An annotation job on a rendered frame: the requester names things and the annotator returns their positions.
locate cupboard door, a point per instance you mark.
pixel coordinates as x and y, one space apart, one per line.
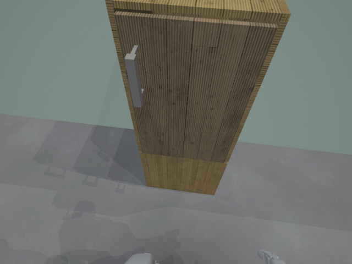
198 75

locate robot right hand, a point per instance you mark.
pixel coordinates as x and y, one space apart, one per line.
269 257

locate handle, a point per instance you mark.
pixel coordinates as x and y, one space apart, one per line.
132 70

